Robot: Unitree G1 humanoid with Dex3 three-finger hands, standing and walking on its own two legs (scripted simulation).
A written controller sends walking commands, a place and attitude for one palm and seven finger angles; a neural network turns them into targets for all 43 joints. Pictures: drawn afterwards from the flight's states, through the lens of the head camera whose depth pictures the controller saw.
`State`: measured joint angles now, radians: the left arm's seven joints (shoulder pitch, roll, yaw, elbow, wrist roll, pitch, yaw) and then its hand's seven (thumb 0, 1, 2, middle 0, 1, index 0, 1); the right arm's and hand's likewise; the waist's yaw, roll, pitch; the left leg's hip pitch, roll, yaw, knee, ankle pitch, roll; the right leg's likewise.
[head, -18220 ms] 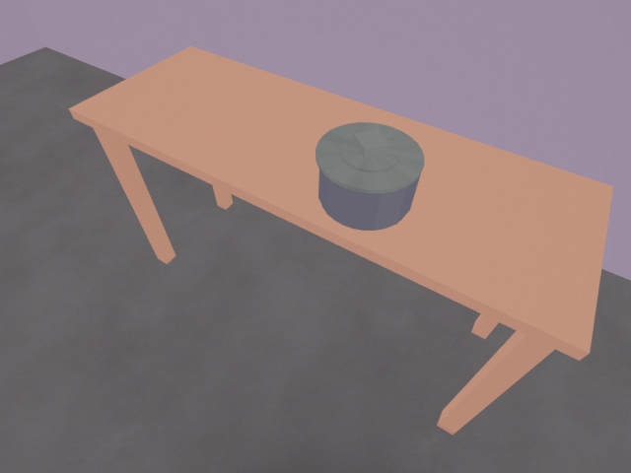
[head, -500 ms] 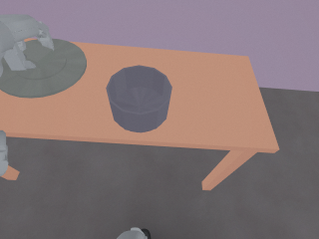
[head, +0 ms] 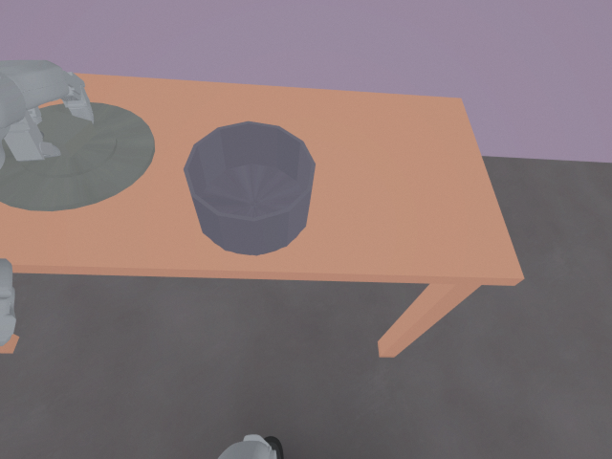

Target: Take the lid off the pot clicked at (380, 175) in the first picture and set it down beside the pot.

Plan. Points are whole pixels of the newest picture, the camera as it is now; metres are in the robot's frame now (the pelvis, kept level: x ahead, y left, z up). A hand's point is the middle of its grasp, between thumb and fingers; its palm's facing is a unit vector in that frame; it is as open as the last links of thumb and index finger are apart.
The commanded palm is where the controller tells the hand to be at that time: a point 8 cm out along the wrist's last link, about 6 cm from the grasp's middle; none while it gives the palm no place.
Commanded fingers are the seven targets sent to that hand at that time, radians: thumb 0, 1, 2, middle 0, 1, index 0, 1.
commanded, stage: lower the lid onto the table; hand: left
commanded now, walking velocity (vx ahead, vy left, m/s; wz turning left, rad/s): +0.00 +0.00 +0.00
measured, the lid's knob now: (62, 133) +0.49 +0.32 +0.10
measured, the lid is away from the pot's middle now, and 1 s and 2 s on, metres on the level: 0.24 0.23 0.24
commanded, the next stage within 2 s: none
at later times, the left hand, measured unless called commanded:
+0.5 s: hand (59, 145) +0.47 +0.31 +0.10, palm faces -0.45 -0.11 -0.89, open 8.7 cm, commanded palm +0.52 +0.31 +0.17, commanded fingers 0.00 0.51 1.12 -0.75 -1.03 -0.69 -0.96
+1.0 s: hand (60, 172) +0.45 +0.32 +0.08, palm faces -0.48 -0.10 -0.87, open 8.7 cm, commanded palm +0.52 +0.32 +0.14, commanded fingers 0.00 0.51 1.12 -0.75 -1.03 -0.69 -0.96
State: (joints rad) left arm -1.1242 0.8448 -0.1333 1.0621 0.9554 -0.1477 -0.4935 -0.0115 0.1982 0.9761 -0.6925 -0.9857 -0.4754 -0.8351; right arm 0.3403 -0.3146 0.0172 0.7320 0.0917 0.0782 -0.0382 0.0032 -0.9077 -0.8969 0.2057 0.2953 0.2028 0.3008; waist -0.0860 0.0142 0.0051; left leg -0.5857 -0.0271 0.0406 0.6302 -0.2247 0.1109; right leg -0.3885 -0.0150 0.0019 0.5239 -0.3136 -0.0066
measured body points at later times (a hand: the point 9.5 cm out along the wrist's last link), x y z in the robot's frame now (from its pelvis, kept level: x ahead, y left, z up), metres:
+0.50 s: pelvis +0.01 -0.01 +0.00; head +0.10 +0.01 +0.44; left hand +0.49 +0.31 +0.16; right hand +0.02 -0.30 -0.11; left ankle +0.05 +0.04 -0.72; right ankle -0.04 -0.18 -0.72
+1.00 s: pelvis +0.00 -0.02 -0.01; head +0.10 +0.01 +0.43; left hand +0.47 +0.32 +0.13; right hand +0.00 -0.31 -0.11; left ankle +0.05 +0.04 -0.72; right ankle -0.04 -0.18 -0.72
